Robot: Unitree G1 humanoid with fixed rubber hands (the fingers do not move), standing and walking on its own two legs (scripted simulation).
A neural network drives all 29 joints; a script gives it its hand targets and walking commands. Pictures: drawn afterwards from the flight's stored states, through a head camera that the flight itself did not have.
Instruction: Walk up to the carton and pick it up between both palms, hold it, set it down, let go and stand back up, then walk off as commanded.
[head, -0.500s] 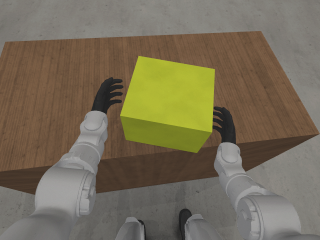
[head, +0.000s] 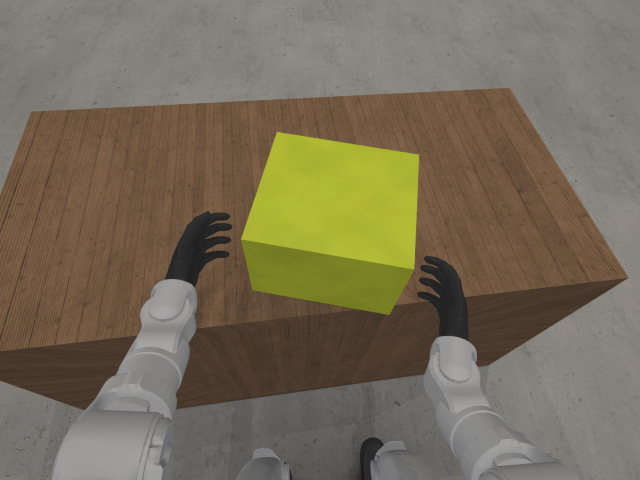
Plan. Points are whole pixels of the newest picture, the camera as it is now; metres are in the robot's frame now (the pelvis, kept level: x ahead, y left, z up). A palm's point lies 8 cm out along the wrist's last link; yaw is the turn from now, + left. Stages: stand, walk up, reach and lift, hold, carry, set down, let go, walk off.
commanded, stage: set down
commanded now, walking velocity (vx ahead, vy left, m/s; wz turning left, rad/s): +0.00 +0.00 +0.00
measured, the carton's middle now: (333, 224) +0.49 -0.03 -0.05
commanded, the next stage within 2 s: none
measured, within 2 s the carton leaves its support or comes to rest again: neither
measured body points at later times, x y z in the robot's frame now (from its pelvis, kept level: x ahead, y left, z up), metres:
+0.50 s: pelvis +0.00 -0.02 +0.02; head +0.01 -0.02 +0.47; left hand +0.34 +0.19 +0.02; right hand +0.27 -0.19 +0.00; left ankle +0.06 +0.09 -0.69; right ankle +0.09 -0.16 -0.69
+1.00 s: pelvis +0.02 -0.04 +0.03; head +0.02 -0.03 +0.48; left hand +0.31 +0.21 +0.02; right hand +0.25 -0.20 +0.00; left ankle +0.06 +0.09 -0.69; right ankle +0.09 -0.16 -0.69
